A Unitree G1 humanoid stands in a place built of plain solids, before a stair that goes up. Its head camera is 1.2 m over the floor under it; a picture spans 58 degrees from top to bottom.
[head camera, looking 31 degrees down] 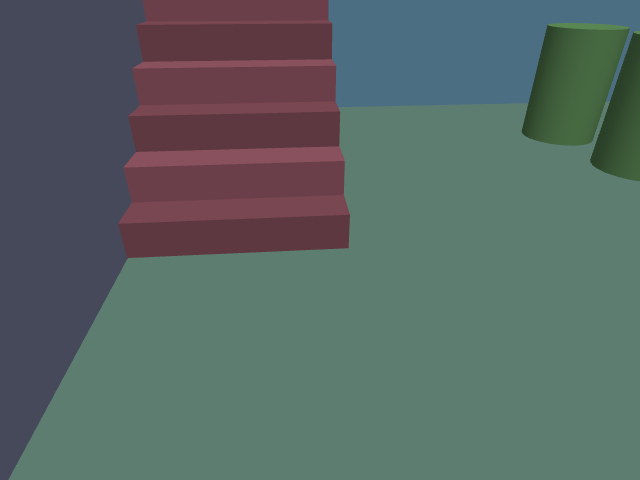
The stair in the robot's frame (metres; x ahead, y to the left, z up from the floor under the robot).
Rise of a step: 0.20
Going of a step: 0.23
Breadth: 1.12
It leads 5 degrees to the left of straight ahead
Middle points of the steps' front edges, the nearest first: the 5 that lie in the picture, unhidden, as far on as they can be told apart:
1.87 0.41 0.20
2.10 0.43 0.39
2.32 0.45 0.59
2.55 0.47 0.79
2.78 0.49 0.98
